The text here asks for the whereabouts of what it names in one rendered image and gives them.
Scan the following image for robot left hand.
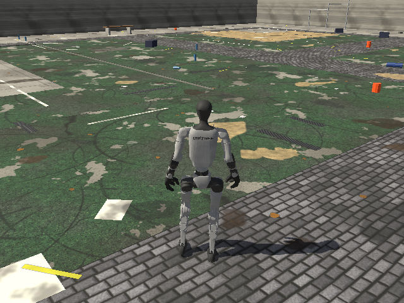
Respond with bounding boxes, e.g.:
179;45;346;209
164;177;179;191

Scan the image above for humanoid robot torso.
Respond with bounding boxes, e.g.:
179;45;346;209
188;125;218;189

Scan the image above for robot right upper arm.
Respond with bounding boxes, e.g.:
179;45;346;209
217;128;233;163

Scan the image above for robot right hand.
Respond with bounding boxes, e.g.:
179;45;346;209
225;175;240;189

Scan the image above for robot left upper arm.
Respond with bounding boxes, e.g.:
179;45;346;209
172;127;191;162

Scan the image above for robot right forearm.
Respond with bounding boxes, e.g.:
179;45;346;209
227;153;239;177

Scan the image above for left robot shin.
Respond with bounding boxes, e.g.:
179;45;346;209
179;204;189;246

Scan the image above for robot left forearm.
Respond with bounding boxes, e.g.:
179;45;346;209
166;153;179;179

